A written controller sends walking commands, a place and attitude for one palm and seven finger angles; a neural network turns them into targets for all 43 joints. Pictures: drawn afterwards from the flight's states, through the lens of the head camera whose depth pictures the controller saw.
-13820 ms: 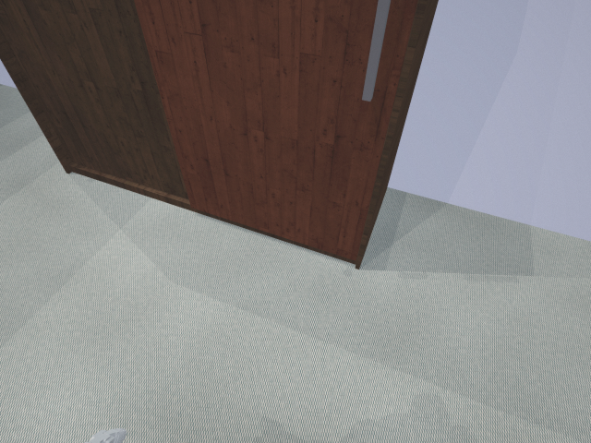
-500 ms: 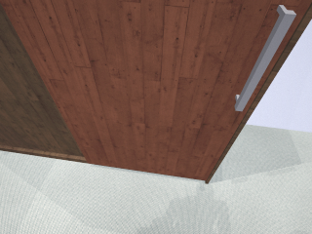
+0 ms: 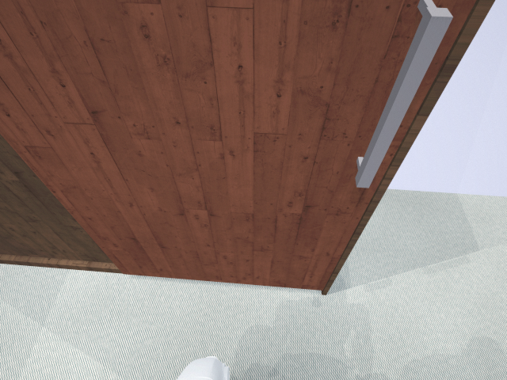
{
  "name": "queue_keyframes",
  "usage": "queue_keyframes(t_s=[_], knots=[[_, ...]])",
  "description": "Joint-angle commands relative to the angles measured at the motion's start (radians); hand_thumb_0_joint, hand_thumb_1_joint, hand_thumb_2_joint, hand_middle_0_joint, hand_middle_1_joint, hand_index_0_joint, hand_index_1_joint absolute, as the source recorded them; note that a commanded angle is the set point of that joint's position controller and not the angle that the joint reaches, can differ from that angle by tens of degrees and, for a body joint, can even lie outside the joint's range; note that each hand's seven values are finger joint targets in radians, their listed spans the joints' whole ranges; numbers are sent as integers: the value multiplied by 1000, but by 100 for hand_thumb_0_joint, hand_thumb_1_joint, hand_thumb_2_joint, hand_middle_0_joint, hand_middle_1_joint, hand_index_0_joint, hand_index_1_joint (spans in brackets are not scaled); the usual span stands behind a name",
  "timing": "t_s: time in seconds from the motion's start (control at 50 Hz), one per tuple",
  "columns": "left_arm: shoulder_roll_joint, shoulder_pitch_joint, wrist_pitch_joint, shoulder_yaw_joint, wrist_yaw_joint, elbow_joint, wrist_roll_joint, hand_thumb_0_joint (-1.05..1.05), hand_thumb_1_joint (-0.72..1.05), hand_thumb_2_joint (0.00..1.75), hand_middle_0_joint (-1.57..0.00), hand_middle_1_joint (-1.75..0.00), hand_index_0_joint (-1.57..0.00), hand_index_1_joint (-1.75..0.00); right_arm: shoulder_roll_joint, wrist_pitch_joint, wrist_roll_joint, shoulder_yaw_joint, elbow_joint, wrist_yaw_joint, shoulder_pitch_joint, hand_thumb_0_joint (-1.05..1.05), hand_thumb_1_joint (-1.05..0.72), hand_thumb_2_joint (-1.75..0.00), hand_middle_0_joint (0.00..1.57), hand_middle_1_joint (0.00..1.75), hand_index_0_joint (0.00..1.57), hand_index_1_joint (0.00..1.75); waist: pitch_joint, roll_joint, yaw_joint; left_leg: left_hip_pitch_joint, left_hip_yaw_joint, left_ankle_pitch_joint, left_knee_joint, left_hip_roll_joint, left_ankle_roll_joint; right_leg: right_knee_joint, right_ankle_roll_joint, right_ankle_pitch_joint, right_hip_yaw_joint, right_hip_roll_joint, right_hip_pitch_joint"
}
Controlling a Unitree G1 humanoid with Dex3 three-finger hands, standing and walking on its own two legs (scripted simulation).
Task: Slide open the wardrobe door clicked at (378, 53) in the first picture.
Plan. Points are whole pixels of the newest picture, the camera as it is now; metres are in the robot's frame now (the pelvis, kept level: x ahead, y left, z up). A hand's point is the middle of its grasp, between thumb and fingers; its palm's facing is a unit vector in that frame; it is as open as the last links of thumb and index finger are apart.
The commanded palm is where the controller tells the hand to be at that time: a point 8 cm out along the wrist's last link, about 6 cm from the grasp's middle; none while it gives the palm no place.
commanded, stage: come to a stop and stand still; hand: right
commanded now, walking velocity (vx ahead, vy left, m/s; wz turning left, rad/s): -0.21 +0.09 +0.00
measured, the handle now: (387, 110) +0.49 -0.17 +0.17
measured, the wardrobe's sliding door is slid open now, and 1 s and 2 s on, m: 0.00 0.00 0.00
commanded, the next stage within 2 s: look again from close up in 1.90 s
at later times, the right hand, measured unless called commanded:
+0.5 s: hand out of the picture +0.06 -0.19 -0.18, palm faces +0.07 +0.97 -0.23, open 7.3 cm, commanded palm none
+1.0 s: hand out of the picture -0.03 -0.15 -0.18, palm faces +0.01 +0.99 -0.17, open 7.4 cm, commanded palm none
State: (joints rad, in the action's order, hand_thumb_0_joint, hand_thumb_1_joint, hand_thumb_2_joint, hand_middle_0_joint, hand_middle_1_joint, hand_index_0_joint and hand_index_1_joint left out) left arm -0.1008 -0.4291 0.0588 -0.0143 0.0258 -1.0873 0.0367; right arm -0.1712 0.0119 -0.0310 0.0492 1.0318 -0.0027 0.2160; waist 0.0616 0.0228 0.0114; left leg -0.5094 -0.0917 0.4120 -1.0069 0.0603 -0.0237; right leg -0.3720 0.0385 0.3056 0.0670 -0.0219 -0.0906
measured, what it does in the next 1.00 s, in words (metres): steps on the spot: left foot, then right foot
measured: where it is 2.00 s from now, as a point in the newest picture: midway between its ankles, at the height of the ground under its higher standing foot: outside the picture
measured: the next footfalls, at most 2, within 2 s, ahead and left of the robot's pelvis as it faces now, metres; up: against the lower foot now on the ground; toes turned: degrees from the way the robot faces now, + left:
left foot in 0.12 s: +0.12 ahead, +0.10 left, +0.00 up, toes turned +5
right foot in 0.54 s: +0.04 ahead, -0.12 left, +0.00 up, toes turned -1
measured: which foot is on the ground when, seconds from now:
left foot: up 0.00-0.10, down 0.12-0.56, up 0.58-0.78, down 0.80-1.00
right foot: down 0.00-0.14, up 0.16-0.52, down 0.54-1.00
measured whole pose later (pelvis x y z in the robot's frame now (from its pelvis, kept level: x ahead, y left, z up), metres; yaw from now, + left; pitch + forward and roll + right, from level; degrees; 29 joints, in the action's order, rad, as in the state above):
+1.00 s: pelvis -0.02 +0.01 +0.00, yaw +1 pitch -1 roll -1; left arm -0.16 -0.25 0.00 0.01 0.02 -1.09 0.01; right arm -0.12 0.00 -0.02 -0.01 1.11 -0.03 0.30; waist 0.05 0.00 -0.01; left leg -0.18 -0.02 0.28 -0.48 0.00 -0.03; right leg -0.43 -0.01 0.20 0.06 0.02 -0.21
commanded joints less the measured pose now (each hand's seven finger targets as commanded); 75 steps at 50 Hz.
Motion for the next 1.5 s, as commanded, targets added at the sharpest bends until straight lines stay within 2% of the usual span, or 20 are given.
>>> queue_keyframes(t_s=[0.0, 0.08, 0.12, 0.16, 0.26, 0.4, 0.46, 0.5, 0.52, 0.54, 0.6, 0.7, 0.8, 0.84, 1.0, 1.14, 1.3, 1.32, 1.34, 1.48], knots=[[-158, -80, 1, 32, 24, 13, -2, 0, 90, 90, -20, -30, -20, -30, 4, -29, 14, -10, -92, -9, -54, 0, -90, -90, 20, 30, 20, 30, 10, -142, 4, 36, 3, -46, 242, -17, 1, 22, 140, -819, -126, 252, 54], [-170, -43, -7, 53, 19, 30, -35, 0, 90, 90, -20, -30, -20, -30, -118, -54, 10, 15, -37, -32, 146, 0, -90, -90, 20, 30, 20, 30, -133, -18, -82, 449, 75, -601, 542, 35, -15, -203, 19, -667, -89, 164, -53], [-111, -83, -20, 65, 20, 53, -46, 0, 90, 90, -20, -30, -20, -30, -212, -53, 11, 34, -10, -43, 236, 0, -90, -90, 20, 30, 20, 30, -252, 175, -77, 658, 371, -1425, 475, 396, -244, -574, -47, 295, -23, -24, -284], [-88, 4, -54, 66, 26, 58, -43, 0, 90, 90, -20, -30, -20, -30, -164, -45, 11, 26, -24, -53, 170, 0, -90, -90, 20, 30, 20, 30, -174, 205, -68, 496, 359, -1285, 534, 382, -286, -733, -50, 359, -115, 17, -303], [-65, 57, -98, 72, -4, 57, -29, 0, 90, 90, -20, -30, -20, -30, -141, -23, 3, 23, -88, -49, 19, 0, -90, -90, 20, 30, 20, 30, -76, 90, -12, 227, 191, -769, 637, 240, -184, -686, -77, 170, -55, 27, -267], [-99, 156, -88, 71, -16, 127, -22, 0, 90, 90, -20, -30, -20, -30, -190, -9, -8, 43, -114, -37, 38, 0, -90, -90, 20, 30, 20, 30, -94, 127, -45, 246, 280, -369, 683, 228, -182, -426, -73, 141, -30, 21, -242], [-94, 87, -72, 67, -12, 111, -26, 0, 90, 90, -20, -30, -20, -30, -185, -1, 1, 38, -115, -33, 17, 0, -90, -90, 20, 30, 20, 30, -106, 124, 0, 150, 251, -193, 645, 174, -122, -141, -59, -12, -3, 5, -41], [-156, 49, -59, 71, -5, 104, -24, 0, 90, 90, -20, -30, -20, -30, -121, 10, 13, 21, -123, -31, 18, 0, -90, -90, 20, 30, 20, 30, -97, -66, 16, 73, 156, -46, 511, 65, -42, 49, -24, -36, -117, 120, 44], [-215, 100, -58, 78, -1, 136, -12, 0, 90, 90, -20, -30, -20, -30, -70, 17, 19, 11, -135, -26, 21, 0, -90, -90, 20, 30, 20, 30, -39, -275, -3, 46, 66, 55, 394, -22, 14, 144, 50, -78, -331, 298, -80], [-225, 180, -64, 71, 0, 165, -5, 0, 90, 90, -20, -30, -20, -30, -78, 22, 15, 9, -130, -29, 7, 0, -90, -90, 20, 30, 20, 30, 7, -258, -14, 111, 69, 94, 267, -30, 19, 184, 120, -92, -359, 358, -246], [-182, 286, -55, 52, 13, 177, -8, 0, 90, 90, -20, -30, -20, -30, -64, 32, 4, 7, -69, -22, 81, 0, -90, -90, 20, 30, 20, 30, 13, -197, -71, 195, 109, -26, 129, -31, 16, 150, 109, -127, -205, 251, -312], [-184, 189, -53, 58, 13, 135, -10, 0, 90, 90, -20, -30, -20, -30, -27, 5, 9, -17, -46, -22, 95, 0, -90, -90, 20, 30, 20, 30, -16, -126, -34, 201, 69, -5, 375, -18, 36, 84, 114, -246, -193, 234, -128], [-133, 143, -38, 46, 4, 105, -34, 0, 90, 90, -20, -30, -20, -30, -108, -35, 14, -25, 6, -31, 143, 0, -90, -90, 20, 30, 20, 30, -94, 42, -6, 347, 213, -515, 617, 124, -21, -54, -13, -221, -82, 96, -87], [-138, 145, -45, 48, 6, 76, -28, 0, 90, 90, -20, -30, -20, -30, -88, -41, 17, -29, 18, -32, 121, 0, -90, -90, 20, 30, 20, 30, -112, 146, -2, 322, 208, -486, 615, 90, -28, -57, -27, -213, -74, 102, -41], [-114, 130, -52, 29, 2, 9, -24, 0, 90, 90, -20, -30, -20, -30, -68, -25, 20, -37, 39, -31, 115, 0, -90, -90, 20, 30, 20, 30, 63, -8, -15, 218, 199, -76, 714, 46, -15, 24, -31, -80, -82, 107, -106], [-102, 79, -50, 25, 4, -18, -20, 0, 90, 90, -20, -30, -20, -30, -62, -27, 23, -35, 50, -29, 128, 0, -90, -90, 20, 30, 20, 30, 45, -12, -18, 232, 191, -60, 719, 39, -21, 26, -31, -79, -84, 109, -111], [-89, 48, -43, 23, 7, -31, -23, 0, 90, 90, -20, -30, -20, -30, -49, -33, 23, -36, 57, -31, 142, 0, -90, -90, 20, 30, 20, 30, 26, -6, -18, 258, 177, -131, 700, 36, -23, 25, -33, -125, -86, 117, -111], [-145, 196, -27, 30, -4, 35, -27, 0, 90, 90, -20, -30, -20, -30, -75, -64, 6, -39, 91, -70, 237, 0, -90, -90, 20, 30, 20, 30, 30, -52, -65, 260, 269, -611, 683, 107, 5, -215, -57, -156, -49, 119, -161], [-86, 99, -43, 29, -10, 66, -28, 0, 90, 90, -20, -30, -20, -30, -140, -71, 15, -31, 29, -63, 153, 0, -90, -90, 20, 30, 20, 30, -73, -53, 26, 281, 309, -378, 697, 169, -47, -212, -51, 28, -61, 82, -162], [-125, 51, -24, 24, -6, 68, -19, 0, 90, 90, -20, -30, -20, -30, -67, -56, 15, -37, -3, -48, 120, 0, -90, -90, 20, 30, 20, 30, 9, -51, 7, 229, 177, -131, 591, 15, -35, -62, -14, -129, -123, 123, -178]])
